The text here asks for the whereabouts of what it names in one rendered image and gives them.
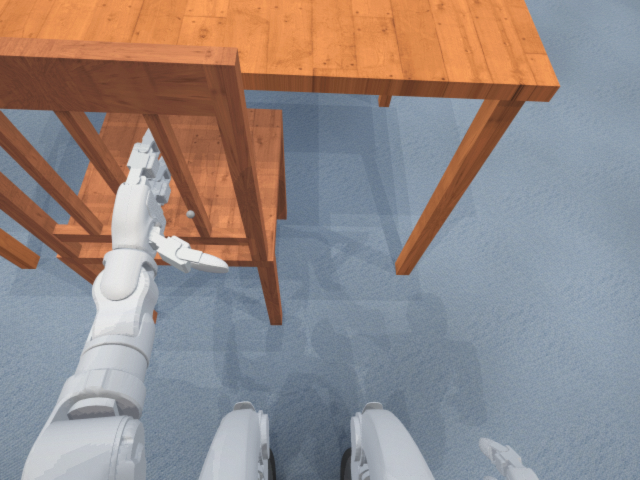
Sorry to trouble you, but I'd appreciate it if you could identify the chair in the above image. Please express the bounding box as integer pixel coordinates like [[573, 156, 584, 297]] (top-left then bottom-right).
[[0, 37, 287, 325]]

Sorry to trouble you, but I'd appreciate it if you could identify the left robot thigh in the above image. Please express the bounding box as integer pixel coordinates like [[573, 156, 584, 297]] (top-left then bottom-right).
[[198, 409, 270, 480]]

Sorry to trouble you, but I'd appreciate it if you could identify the right robot hand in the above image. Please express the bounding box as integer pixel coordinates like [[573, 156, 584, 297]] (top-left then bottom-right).
[[479, 438, 539, 480]]

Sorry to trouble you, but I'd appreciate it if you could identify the left robot hand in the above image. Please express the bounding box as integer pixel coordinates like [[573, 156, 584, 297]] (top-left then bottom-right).
[[111, 128, 229, 273]]

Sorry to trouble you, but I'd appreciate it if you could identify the left robot forearm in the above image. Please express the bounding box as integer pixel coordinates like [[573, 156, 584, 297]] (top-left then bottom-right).
[[21, 248, 159, 480]]

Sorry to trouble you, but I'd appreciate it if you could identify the table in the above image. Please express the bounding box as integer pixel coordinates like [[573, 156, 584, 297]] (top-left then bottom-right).
[[0, 0, 560, 275]]

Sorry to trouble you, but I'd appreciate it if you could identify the robot right shin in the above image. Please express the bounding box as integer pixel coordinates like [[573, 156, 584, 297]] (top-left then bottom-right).
[[351, 402, 383, 480]]

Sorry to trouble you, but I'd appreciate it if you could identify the robot left upper arm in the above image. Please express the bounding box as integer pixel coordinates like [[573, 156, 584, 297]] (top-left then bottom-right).
[[27, 415, 146, 480]]

